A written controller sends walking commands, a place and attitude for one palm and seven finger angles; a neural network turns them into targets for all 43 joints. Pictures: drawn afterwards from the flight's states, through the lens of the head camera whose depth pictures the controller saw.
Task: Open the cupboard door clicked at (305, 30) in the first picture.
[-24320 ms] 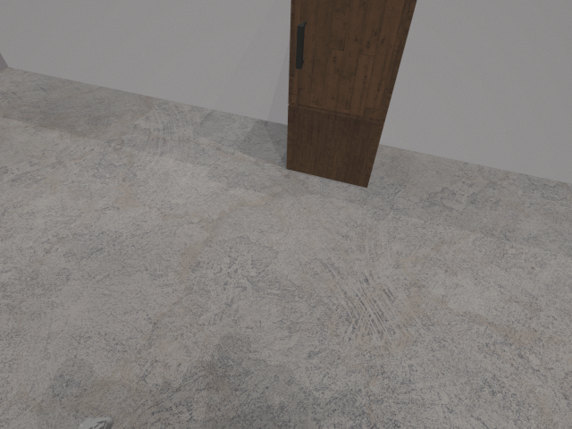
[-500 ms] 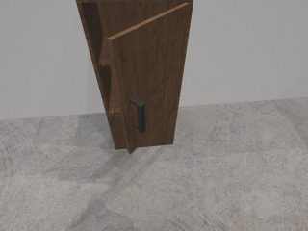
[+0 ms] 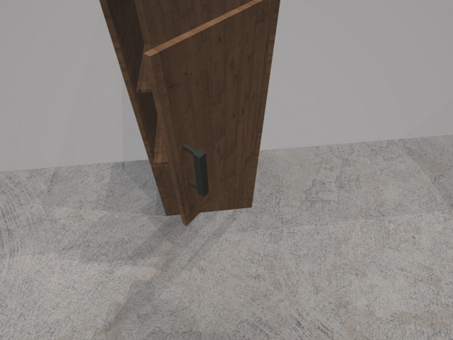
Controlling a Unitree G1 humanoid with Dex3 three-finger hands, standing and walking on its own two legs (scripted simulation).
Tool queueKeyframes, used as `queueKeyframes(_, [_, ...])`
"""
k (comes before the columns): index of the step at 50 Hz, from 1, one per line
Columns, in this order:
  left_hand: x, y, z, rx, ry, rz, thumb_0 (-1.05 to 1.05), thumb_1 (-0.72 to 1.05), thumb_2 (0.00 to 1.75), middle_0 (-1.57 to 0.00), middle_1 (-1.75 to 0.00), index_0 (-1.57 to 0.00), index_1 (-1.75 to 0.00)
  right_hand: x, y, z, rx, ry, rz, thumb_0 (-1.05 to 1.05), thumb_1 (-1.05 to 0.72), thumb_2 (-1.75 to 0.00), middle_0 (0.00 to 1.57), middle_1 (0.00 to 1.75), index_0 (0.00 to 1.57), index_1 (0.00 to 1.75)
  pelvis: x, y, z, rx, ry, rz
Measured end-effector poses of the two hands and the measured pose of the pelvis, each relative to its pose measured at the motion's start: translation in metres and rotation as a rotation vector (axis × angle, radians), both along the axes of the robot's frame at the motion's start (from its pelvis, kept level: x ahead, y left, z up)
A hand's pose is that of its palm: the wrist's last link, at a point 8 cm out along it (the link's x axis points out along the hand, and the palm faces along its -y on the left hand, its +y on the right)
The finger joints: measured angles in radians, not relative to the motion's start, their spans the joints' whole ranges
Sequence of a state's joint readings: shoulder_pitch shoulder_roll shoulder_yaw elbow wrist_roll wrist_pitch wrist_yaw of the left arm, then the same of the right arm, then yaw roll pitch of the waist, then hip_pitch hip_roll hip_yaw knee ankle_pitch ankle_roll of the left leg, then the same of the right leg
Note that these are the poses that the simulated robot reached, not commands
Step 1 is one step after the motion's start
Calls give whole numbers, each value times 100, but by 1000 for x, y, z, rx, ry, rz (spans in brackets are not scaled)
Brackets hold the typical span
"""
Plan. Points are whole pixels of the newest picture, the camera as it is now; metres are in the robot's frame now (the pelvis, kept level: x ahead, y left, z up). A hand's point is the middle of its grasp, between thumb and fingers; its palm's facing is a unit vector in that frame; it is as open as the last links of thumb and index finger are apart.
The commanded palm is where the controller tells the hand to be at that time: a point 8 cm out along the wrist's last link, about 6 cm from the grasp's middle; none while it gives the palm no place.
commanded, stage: look to check the result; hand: left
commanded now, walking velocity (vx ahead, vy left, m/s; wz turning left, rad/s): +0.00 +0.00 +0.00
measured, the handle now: (195, 170) +0.53 +0.11 -0.08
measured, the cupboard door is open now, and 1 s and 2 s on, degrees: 45 45 45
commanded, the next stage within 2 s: walk to a spot facing it in 0.30 s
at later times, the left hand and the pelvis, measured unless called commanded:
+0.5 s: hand out of the picture -0.01 +0.13 -0.18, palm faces +0.05 -0.98 -0.17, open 7.4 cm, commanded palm none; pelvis +0.02 -0.02 +0.00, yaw -1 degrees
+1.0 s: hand out of the picture +0.12 +0.18 -0.17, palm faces -0.18 -0.96 -0.23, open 7.4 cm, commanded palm none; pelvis +0.01 -0.01 +0.00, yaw -15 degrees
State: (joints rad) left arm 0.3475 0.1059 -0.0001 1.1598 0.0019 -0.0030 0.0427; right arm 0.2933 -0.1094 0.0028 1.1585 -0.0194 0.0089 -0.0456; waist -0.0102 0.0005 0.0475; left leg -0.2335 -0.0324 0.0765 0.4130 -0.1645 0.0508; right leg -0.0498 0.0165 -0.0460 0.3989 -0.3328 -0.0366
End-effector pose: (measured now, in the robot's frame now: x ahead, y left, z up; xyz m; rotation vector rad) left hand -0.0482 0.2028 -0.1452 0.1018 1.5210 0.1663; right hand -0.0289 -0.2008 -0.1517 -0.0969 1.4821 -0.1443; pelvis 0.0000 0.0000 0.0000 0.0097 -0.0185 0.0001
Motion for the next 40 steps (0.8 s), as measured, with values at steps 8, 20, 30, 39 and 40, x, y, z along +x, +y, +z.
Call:
queueKeyframes(8, [9,-6,0,0,-5,-1,1,91,90,-20,-29,-19,-30,14,-9,0,-9,-9,9,1,-92,-90,20,30,20,30,8,-5,0,5,2,-1])
queueKeyframes(20, [31,-18,-2,-3,-38,-4,0,91,90,-20,-29,-20,-30,30,-24,0,-23,-24,17,1,-92,-90,20,30,20,30,19,-15,0,11,2,0])
queueKeyframes(30, [40,-19,-5,6,-21,-23,0,91,90,-20,-30,-20,-30,35,-39,-3,-51,-38,-41,1,-92,-90,20,30,20,30,21,-23,-5,2,4,-51])
queueKeyframes(39, [68,7,-18,27,-44,-75,1,90,90,-20,-30,-20,-30,42,-55,-3,-125,-83,-110,0,-91,-90,20,30,20,30,22,-17,-16,-28,5,-106])
queueKeyframes(40, [74,11,-19,29,-47,-86,1,90,90,-20,-30,-20,-30,44,-55,-1,-134,-93,-119,0,-91,-90,20,30,20,30,23,-16,-16,-20,4,-116])
